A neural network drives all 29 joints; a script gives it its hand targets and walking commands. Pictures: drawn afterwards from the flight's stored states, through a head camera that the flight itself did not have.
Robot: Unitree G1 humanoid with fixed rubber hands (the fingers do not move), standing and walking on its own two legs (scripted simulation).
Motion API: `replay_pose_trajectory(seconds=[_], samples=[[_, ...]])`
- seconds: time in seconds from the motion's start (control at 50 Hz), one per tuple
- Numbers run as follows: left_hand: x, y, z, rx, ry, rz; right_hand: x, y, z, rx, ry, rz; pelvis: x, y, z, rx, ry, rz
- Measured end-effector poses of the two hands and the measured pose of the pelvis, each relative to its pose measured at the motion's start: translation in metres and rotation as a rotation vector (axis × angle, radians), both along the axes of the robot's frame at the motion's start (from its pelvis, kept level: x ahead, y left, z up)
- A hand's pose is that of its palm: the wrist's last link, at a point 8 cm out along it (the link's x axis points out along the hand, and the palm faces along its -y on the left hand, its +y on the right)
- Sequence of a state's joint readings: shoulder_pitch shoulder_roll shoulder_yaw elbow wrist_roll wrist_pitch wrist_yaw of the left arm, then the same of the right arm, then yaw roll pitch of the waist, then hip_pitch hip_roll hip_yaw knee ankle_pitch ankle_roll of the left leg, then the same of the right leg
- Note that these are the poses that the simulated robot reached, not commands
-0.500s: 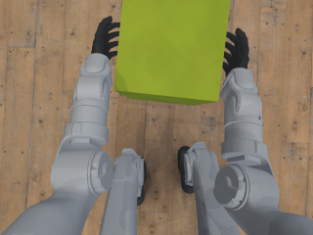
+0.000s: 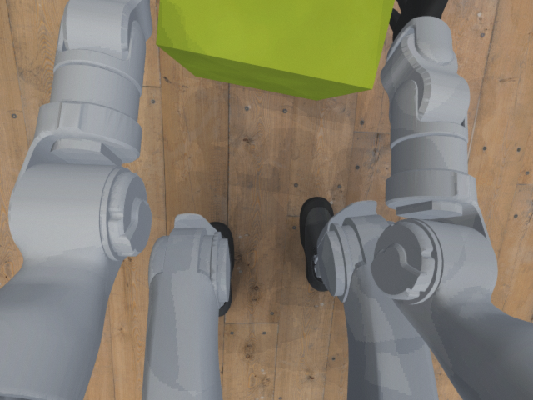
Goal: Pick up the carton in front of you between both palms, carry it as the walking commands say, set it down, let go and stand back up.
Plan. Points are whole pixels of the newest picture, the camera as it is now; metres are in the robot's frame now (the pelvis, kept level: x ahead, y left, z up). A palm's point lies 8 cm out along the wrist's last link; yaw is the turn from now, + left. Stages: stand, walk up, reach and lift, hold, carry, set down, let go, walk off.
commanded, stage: set down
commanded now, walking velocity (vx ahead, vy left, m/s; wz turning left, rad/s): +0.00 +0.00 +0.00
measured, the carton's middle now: out of the picture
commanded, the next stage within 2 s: none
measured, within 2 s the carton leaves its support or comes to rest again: rests again in 0.74 s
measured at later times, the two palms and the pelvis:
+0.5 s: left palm out of the picture +0.59 +0.13 -0.22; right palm (403, 9) +0.54 -0.17 -0.20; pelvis +0.00 +0.00 -0.04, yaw -1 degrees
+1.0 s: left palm out of the picture +0.58 +0.12 -0.23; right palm (409, 18) +0.54 -0.19 -0.22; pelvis +0.00 +0.00 -0.05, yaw -1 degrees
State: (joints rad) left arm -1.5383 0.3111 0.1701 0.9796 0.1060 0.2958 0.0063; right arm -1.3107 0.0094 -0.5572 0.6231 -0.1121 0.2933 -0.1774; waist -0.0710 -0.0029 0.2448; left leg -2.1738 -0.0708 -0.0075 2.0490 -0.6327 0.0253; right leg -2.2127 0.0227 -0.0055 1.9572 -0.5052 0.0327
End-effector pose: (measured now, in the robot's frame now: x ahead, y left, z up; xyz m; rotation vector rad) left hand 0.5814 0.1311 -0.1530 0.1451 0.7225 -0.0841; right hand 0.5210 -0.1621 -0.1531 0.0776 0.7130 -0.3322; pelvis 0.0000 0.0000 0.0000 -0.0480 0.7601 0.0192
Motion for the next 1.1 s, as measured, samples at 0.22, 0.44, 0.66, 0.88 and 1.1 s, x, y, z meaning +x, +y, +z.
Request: replay_pose_trajectory(seconds=[0.22,0.44,0.66,0.88,1.1], samples=[[0.014,-0.002,-0.046,-0.002,0.013,-0.025,0.025,-0.005,-0.026,-0.022,0.020,0.021,0.008,0.005,-0.029,-0.026,-0.023,0.000],[0.011,0.000,-0.059,0.005,0.032,-0.025,0.024,-0.005,-0.040,-0.011,0.040,0.051,0.007,0.005,-0.041,-0.028,-0.034,0.012],[0.007,-0.003,-0.066,-0.016,0.032,-0.035,0.022,-0.011,-0.048,-0.010,0.042,0.076,-0.001,0.003,-0.047,-0.024,-0.094,0.015],[0.004,-0.009,-0.071,-0.090,0.023,-0.067,0.019,-0.023,-0.062,-0.024,0.069,0.076,0.000,0.003,-0.052,-0.022,-0.129,0.011],[0.004,-0.008,-0.074,-0.120,0.007,-0.064,0.019,-0.025,-0.063,0.000,0.063,0.084,-0.003,0.005,-0.058,-0.029,-0.174,0.009]])
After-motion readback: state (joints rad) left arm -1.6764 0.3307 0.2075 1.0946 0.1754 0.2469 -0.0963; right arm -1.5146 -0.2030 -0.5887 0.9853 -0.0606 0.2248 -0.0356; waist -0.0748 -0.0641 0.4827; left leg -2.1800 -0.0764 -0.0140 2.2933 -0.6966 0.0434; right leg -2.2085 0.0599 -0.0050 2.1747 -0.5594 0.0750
